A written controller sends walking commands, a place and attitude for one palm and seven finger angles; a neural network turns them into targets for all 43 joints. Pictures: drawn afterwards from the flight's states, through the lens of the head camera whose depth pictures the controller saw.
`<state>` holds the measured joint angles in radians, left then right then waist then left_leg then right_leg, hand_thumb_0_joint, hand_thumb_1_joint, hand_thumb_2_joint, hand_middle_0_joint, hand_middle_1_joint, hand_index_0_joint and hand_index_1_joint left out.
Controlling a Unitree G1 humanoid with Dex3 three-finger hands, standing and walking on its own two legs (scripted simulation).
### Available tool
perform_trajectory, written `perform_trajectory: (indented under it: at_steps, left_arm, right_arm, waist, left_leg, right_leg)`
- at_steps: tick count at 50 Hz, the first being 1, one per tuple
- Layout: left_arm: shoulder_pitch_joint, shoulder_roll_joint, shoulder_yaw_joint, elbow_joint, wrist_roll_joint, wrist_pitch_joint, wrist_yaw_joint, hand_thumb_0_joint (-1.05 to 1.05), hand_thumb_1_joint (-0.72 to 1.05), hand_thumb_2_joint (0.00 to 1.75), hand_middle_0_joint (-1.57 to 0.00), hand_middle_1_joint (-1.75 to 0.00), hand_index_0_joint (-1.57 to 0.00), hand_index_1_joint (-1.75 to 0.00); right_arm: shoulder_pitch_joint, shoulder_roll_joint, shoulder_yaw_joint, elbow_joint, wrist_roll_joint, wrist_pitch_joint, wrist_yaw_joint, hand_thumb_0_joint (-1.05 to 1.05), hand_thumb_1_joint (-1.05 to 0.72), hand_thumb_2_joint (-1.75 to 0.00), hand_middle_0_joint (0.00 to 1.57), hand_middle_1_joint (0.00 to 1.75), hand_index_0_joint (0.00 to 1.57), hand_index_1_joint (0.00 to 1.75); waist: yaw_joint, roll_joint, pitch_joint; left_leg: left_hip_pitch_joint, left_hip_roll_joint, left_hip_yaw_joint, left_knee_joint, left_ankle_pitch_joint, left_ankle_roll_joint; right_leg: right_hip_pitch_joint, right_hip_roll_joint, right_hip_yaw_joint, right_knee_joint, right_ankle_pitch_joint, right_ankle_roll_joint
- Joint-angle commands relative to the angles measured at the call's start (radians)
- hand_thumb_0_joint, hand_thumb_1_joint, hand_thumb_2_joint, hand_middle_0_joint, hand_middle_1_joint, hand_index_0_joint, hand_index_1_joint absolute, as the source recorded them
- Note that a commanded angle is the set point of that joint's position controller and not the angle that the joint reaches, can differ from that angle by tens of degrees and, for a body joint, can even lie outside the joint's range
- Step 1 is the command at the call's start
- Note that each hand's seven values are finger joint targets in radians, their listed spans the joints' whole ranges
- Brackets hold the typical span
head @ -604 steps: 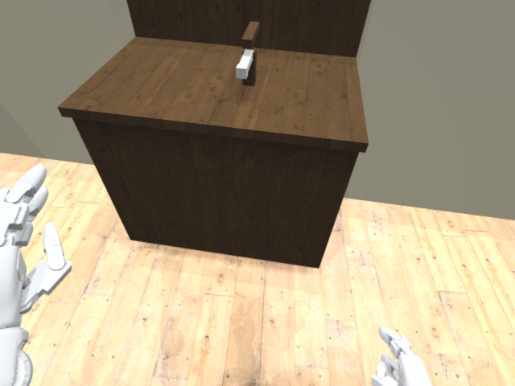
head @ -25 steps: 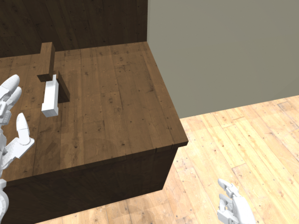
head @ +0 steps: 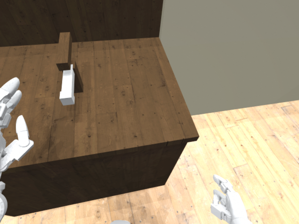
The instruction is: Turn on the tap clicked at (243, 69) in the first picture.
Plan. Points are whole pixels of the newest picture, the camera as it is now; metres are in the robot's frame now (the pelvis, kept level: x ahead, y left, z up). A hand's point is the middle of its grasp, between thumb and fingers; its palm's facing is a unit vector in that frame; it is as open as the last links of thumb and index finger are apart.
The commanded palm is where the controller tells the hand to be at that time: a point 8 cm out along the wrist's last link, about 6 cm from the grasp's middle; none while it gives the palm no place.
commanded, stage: come to a stop and stand still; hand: left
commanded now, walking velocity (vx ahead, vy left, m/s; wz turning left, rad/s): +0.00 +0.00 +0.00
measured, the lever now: (67, 97) +0.38 +0.26 +0.09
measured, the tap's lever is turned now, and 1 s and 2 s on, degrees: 0 0 0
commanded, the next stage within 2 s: look again from close up in 0.24 s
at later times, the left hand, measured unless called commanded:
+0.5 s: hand (33, 149) +0.21 +0.24 +0.16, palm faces +0.33 -0.87 -0.36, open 7.4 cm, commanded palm +0.15 +0.28 +0.18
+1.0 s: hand (47, 151) +0.22 +0.22 +0.14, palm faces +0.25 -0.88 -0.40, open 7.4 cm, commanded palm +0.16 +0.27 +0.17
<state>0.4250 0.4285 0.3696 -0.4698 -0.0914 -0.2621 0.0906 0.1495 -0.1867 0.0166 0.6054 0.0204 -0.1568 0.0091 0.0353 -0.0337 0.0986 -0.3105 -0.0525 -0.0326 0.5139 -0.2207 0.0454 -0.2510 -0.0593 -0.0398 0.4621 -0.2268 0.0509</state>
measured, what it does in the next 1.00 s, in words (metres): stands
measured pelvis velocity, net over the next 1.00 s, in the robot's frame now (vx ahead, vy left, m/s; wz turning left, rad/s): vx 0.00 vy -0.03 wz -0.03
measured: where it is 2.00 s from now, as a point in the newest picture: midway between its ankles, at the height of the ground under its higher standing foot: outside the picture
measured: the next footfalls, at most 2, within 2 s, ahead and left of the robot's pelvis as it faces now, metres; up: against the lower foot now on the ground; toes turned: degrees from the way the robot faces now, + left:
none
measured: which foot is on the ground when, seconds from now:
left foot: down 0.00-1.00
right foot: down 0.00-1.00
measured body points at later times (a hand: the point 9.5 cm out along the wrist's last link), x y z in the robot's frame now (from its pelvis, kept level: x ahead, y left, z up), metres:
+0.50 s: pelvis -0.01 +0.00 +0.00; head +0.02 +0.02 +0.45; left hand +0.19 +0.28 +0.18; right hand +0.18 -0.23 -0.07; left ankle +0.03 +0.08 -0.74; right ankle +0.01 -0.16 -0.74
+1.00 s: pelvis +0.00 -0.03 +0.00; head +0.00 -0.03 +0.45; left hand +0.20 +0.27 +0.16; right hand +0.19 -0.25 -0.07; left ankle +0.03 +0.08 -0.74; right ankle +0.01 -0.15 -0.74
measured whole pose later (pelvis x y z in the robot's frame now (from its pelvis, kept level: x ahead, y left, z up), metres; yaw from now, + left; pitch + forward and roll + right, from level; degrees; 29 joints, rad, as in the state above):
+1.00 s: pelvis +0.00 -0.03 +0.00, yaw -2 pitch -1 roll +0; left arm 0.42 0.41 0.37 -0.39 -0.13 -0.01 -0.04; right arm 0.17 -0.24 0.04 0.59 0.00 -0.12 0.00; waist 0.03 0.00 0.01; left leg -0.28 -0.02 -0.01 0.55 -0.25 0.01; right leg -0.26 -0.01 0.01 0.56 -0.28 0.01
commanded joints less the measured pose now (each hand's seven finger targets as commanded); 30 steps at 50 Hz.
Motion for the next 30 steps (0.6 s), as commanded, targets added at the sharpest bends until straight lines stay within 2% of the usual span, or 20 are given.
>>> perform_trajectory:
  at_steps: [1, 2, 5, 6, 7, 8, 10, 11, 12, 15, 16, 17, 20, 21, 22, 24, 25, 26, 27, 30]
  left_arm:
    - [-0.052, 0.177, 0.133, -0.234, -0.002, -0.061, 0.027, 0.00, 0.90, 0.90, -0.20, -0.30, -0.20, -0.30]
    - [-0.052, 0.137, 0.097, -0.230, -0.001, -0.061, 0.024, 0.00, 0.90, 0.90, -0.20, -0.30, -0.20, -0.30]
    - [-0.070, 0.142, 0.100, -0.216, -0.002, -0.053, 0.025, 0.00, 0.90, 0.90, -0.20, -0.30, -0.20, -0.30]
    - [-0.057, 0.161, 0.119, -0.207, -0.002, -0.047, 0.029, 0.00, 0.90, 0.90, -0.20, -0.30, -0.20, -0.30]
    - [-0.065, 0.116, 0.081, -0.204, 0.001, -0.049, 0.025, 0.00, 0.90, 0.90, -0.20, -0.30, -0.20, -0.30]
    - [-0.082, 0.130, 0.088, -0.215, 0.001, -0.048, 0.026, 0.00, 0.90, 0.90, -0.20, -0.30, -0.20, -0.30]
    - [-0.074, 0.117, 0.077, -0.202, 0.005, -0.042, 0.026, 0.00, 0.90, 0.90, -0.20, -0.30, -0.20, -0.30]
    - [-0.071, 0.139, 0.099, -0.209, 0.008, -0.038, 0.031, 0.00, 0.90, 0.90, -0.20, -0.30, -0.20, -0.30]
    - [-0.071, 0.100, 0.065, -0.204, 0.012, -0.039, 0.027, 0.00, 0.90, 0.90, -0.20, -0.30, -0.20, -0.30]
    - [-0.074, 0.114, 0.076, -0.235, 0.018, -0.036, 0.030, 0.00, 0.90, 0.90, -0.20, -0.30, -0.20, -0.30]
    - [-0.055, 0.149, 0.111, -0.236, 0.019, -0.029, 0.037, 0.00, 0.90, 0.90, -0.20, -0.30, -0.20, -0.30]
    - [-0.042, 0.100, 0.073, -0.223, 0.019, -0.030, 0.032, 0.00, 0.90, 0.90, -0.20, -0.30, -0.20, -0.30]
    - [-0.046, 0.107, 0.077, -0.232, 0.023, -0.023, 0.032, 0.00, 0.90, 0.90, -0.20, -0.30, -0.20, -0.30]
    - [-0.032, 0.131, 0.104, -0.221, 0.025, -0.015, 0.038, 0.00, 0.90, 0.90, -0.20, -0.30, -0.20, -0.30]
    - [-0.038, 0.083, 0.064, -0.216, 0.025, -0.016, 0.032, 0.00, 0.90, 0.90, -0.20, -0.30, -0.20, -0.30]
    - [-0.040, 0.100, 0.079, -0.222, 0.029, -0.014, 0.032, 0.00, 0.90, 0.90, -0.20, -0.30, -0.20, -0.30]
    - [-0.032, 0.097, 0.078, -0.213, 0.029, -0.010, 0.032, 0.00, 0.90, 0.90, -0.20, -0.30, -0.20, -0.30]
    - [-0.027, 0.118, 0.099, -0.220, 0.030, -0.003, 0.036, 0.00, 0.90, 0.90, -0.20, -0.30, -0.20, -0.30]
    - [-0.031, 0.083, 0.067, -0.218, 0.031, -0.005, 0.031, 0.00, 0.90, 0.90, -0.20, -0.30, -0.20, -0.30]
    - [-0.035, 0.088, 0.070, -0.221, 0.035, -0.001, 0.032, 0.00, 0.90, 0.90, -0.20, -0.30, -0.20, -0.30]
  right_arm:
    - [-0.070, -0.157, -0.067, -0.152, 0.015, -0.055, -0.015, 0.00, -0.90, -0.90, 0.20, 0.30, 0.20, 0.30]
    - [-0.058, -0.145, -0.061, -0.150, 0.007, -0.051, -0.017, 0.00, -0.90, -0.90, 0.20, 0.30, 0.20, 0.30]
    - [-0.059, -0.149, -0.064, -0.154, 0.011, -0.053, -0.019, 0.00, -0.90, -0.90, 0.20, 0.30, 0.20, 0.30]
    - [-0.073, -0.153, -0.064, -0.155, 0.016, -0.054, -0.021, 0.00, -0.90, -0.90, 0.20, 0.30, 0.20, 0.30]
    - [-0.059, -0.147, -0.060, -0.150, 0.010, -0.048, -0.022, 0.00, -0.90, -0.90, 0.20, 0.30, 0.20, 0.30]
    - [-0.065, -0.151, -0.063, -0.156, 0.013, -0.050, -0.023, 0.00, -0.90, -0.90, 0.20, 0.30, 0.20, 0.30]
    - [-0.066, -0.149, -0.062, -0.161, 0.014, -0.050, -0.024, 0.00, -0.90, -0.90, 0.20, 0.30, 0.20, 0.30]
    - [-0.078, -0.153, -0.063, -0.161, 0.017, -0.051, -0.025, 0.00, -0.90, -0.90, 0.20, 0.30, 0.20, 0.30]
    - [-0.066, -0.148, -0.059, -0.158, 0.011, -0.045, -0.025, 0.00, -0.90, -0.90, 0.20, 0.30, 0.20, 0.30]
    - [-0.067, -0.150, -0.060, -0.168, 0.011, -0.047, -0.028, 0.00, -0.90, -0.90, 0.20, 0.30, 0.20, 0.30]
    - [-0.080, -0.153, -0.061, -0.171, 0.015, -0.047, -0.029, 0.00, -0.90, -0.90, 0.20, 0.30, 0.20, 0.30]
    - [-0.069, -0.146, -0.056, -0.168, 0.008, -0.040, -0.030, 0.00, -0.90, -0.90, 0.20, 0.30, 0.20, 0.30]
    - [-0.070, -0.149, -0.057, -0.177, 0.009, -0.038, -0.033, 0.00, -0.90, -0.90, 0.20, 0.30, 0.20, 0.30]
    - [-0.081, -0.151, -0.058, -0.176, 0.012, -0.036, -0.035, 0.00, -0.90, -0.90, 0.20, 0.30, 0.20, 0.30]
    - [-0.067, -0.148, -0.054, -0.174, 0.008, -0.030, -0.035, 0.00, -0.90, -0.90, 0.20, 0.30, 0.20, 0.30]
    - [-0.067, -0.150, -0.057, -0.178, 0.008, -0.029, -0.039, 0.00, -0.90, -0.90, 0.20, 0.30, 0.20, 0.30]
    - [-0.066, -0.147, -0.055, -0.179, 0.008, -0.028, -0.040, 0.00, -0.90, -0.90, 0.20, 0.30, 0.20, 0.30]
    - [-0.077, -0.152, -0.057, -0.179, 0.011, -0.026, -0.042, 0.00, -0.90, -0.90, 0.20, 0.30, 0.20, 0.30]
    - [-0.067, -0.148, -0.053, -0.176, 0.005, -0.022, -0.042, 0.00, -0.90, -0.90, 0.20, 0.30, 0.20, 0.30]
    - [-0.068, -0.148, -0.053, -0.184, 0.007, -0.021, -0.045, 0.00, -0.90, -0.90, 0.20, 0.30, 0.20, 0.30]
  waist:
    - [-0.005, 0.120, -0.224]
    - [-0.007, 0.120, -0.221]
    - [-0.009, 0.097, -0.203]
    - [-0.008, 0.097, -0.204]
    - [-0.010, 0.095, -0.201]
    - [-0.011, 0.111, -0.197]
    - [-0.012, 0.103, -0.188]
    - [-0.010, 0.105, -0.194]
    - [-0.012, 0.096, -0.193]
    - [-0.012, 0.110, -0.199]
    - [-0.008, 0.103, -0.213]
    - [-0.011, 0.094, -0.212]
    - [-0.014, 0.114, -0.190]
    - [-0.011, 0.106, -0.191]
    - [-0.016, 0.087, -0.185]
    - [-0.016, 0.104, -0.187]
    - [-0.016, 0.089, -0.189]
    - [-0.013, 0.090, -0.192]
    - [-0.017, 0.085, -0.195]
    - [-0.017, 0.108, -0.179]
  left_leg:
    - [0.068, 0.121, -0.112, -0.143, 0.062, -0.032]
    - [0.056, 0.123, -0.106, -0.147, 0.048, -0.033]
    - [0.047, 0.117, -0.110, -0.149, 0.013, -0.037]
    - [0.060, 0.115, -0.107, -0.149, 0.009, -0.035]
    - [0.053, 0.118, -0.103, -0.154, 0.003, -0.035]
    - [0.047, 0.118, -0.105, -0.157, -0.008, -0.036]
    - [0.043, 0.116, -0.105, -0.159, -0.024, -0.034]
    - [0.054, 0.116, -0.105, -0.161, -0.028, -0.033]
    - [0.048, 0.121, -0.102, -0.167, -0.038, -0.032]
    - [0.045, 0.121, -0.103, -0.165, -0.014, -0.031]
    - [0.063, 0.121, -0.100, -0.164, 0.004, -0.031]
    - [0.057, 0.122, -0.093, -0.164, 0.006, -0.031]
    - [0.053, 0.123, -0.089, -0.164, -0.016, -0.030]
    - [0.064, 0.121, -0.084, -0.162, -0.011, -0.029]
    - [0.056, 0.123, -0.080, -0.162, -0.016, -0.029]
    - [0.056, 0.123, -0.077, -0.160, -0.015, -0.026]
    - [0.064, 0.123, -0.072, -0.157, -0.012, -0.026]
    - [0.075, 0.122, -0.068, -0.152, 0.006, -0.026]
    - [0.070, 0.123, -0.065, -0.151, 0.008, -0.025]
    - [0.069, 0.127, -0.068, -0.162, -0.009, -0.024]
  right_leg:
    - [0.092, -0.032, 0.029, -0.035, 0.075, -0.057]
    - [0.101, -0.034, 0.019, -0.044, 0.079, -0.056]
    - [0.098, -0.038, 0.033, -0.062, 0.068, -0.059]
    - [0.092, -0.037, 0.041, -0.069, 0.065, -0.059]
    - [0.097, -0.036, 0.030, -0.074, 0.068, -0.059]
    - [0.102, -0.037, 0.034, -0.074, 0.065, -0.059]
    - [0.102, -0.036, 0.038, -0.086, 0.056, -0.060]
    - [0.101, -0.032, 0.041, -0.085, 0.052, -0.059]
    - [0.107, -0.029, 0.032, -0.089, 0.050, -0.059]
    - [0.130, -0.029, 0.034, -0.086, 0.076, -0.060]
    - [0.134, -0.027, 0.035, -0.083, 0.087, -0.058]
    - [0.137, -0.027, 0.028, -0.091, 0.090, -0.057]
    - [0.128, -0.027, 0.038, -0.101, 0.079, -0.059]
    - [0.127, -0.026, 0.043, -0.105, 0.083, -0.059]
    - [0.125, -0.024, 0.036, -0.109, 0.081, -0.059]
    - [0.133, -0.025, 0.042, -0.112, 0.087, -0.060]
    - [0.131, -0.025, 0.044, -0.114, 0.090, -0.059]
    - [0.132, -0.024, 0.048, -0.115, 0.102, -0.059]
    - [0.136, -0.023, 0.041, -0.117, 0.107, -0.059]
    - [0.131, -0.019, 0.043, -0.116, 0.089, -0.059]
